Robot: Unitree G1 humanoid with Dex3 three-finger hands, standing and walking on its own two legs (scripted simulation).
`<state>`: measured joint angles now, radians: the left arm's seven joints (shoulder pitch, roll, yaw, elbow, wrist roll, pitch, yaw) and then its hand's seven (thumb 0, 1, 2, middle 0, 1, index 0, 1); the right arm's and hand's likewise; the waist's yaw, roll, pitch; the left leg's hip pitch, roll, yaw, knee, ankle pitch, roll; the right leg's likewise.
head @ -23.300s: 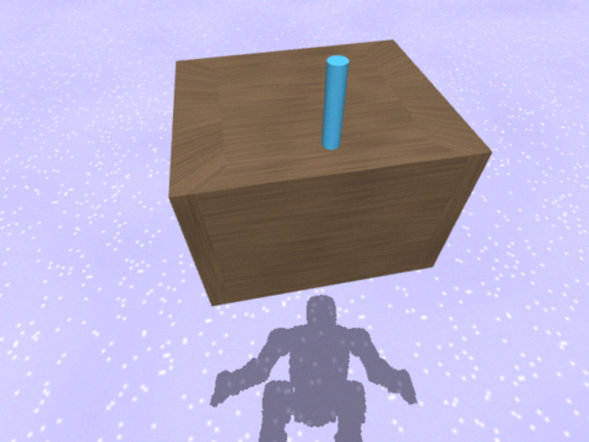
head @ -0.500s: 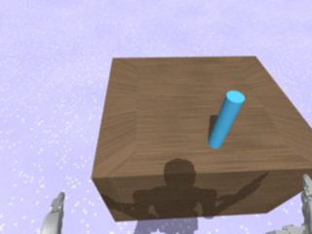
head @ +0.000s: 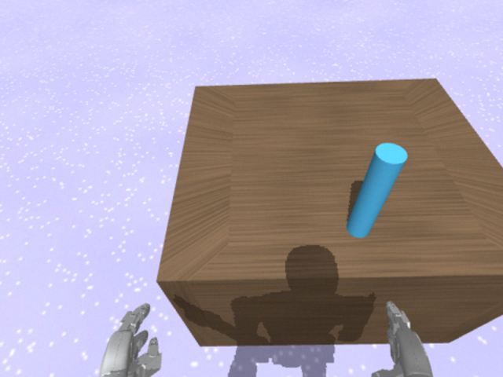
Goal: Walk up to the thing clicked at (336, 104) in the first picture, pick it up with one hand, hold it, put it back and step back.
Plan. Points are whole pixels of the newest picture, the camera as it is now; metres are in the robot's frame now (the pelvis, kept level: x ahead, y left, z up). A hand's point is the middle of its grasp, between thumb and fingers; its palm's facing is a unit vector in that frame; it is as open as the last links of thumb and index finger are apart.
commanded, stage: home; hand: right
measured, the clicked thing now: (372, 196) +0.46 -0.23 -0.04
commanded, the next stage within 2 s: none
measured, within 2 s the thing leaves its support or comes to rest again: neither
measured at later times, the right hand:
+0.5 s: hand out of the picture +0.11 -0.24 -0.13, palm faces -0.05 +0.93 -0.37, open 17.5 cm
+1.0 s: hand out of the picture +0.07 -0.27 -0.14, palm faces -0.08 +0.93 -0.36, open 17.5 cm
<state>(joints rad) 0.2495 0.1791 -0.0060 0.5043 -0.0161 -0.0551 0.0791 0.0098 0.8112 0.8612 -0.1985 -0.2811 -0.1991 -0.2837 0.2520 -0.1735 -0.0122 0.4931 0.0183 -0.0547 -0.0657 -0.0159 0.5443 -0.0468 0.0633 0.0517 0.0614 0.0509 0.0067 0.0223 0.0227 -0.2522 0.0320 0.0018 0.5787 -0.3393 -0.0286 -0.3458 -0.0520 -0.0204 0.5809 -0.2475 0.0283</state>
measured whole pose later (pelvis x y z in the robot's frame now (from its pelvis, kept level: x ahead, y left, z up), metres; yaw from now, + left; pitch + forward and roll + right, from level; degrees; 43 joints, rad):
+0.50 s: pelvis +0.01 +0.00 +0.00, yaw +0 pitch -1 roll +0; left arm 0.18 0.32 0.00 0.90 0.03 0.00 -0.01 0.01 0.90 0.91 -0.21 -0.30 -0.21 -0.30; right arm 0.24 -0.33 0.00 0.85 -0.03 -0.03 -0.02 -0.01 0.55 -0.04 0.06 0.05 0.06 0.05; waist 0.01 -0.01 0.02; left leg -0.18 0.04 -0.01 0.55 -0.35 -0.03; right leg -0.28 -0.05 -0.03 0.55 -0.26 0.03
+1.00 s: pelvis +0.00 -0.01 +0.02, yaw +1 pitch -3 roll +0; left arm 0.13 0.35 -0.01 1.15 0.02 0.00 -0.02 0.01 0.90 0.91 -0.21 -0.30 -0.21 -0.30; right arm 0.18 -0.36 0.03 1.09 -0.02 -0.01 -0.01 -0.01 0.54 -0.04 0.06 0.05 0.06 0.05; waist 0.01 0.00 0.03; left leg -0.08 0.05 -0.02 0.38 -0.25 -0.05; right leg -0.17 -0.03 -0.05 0.38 -0.16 0.01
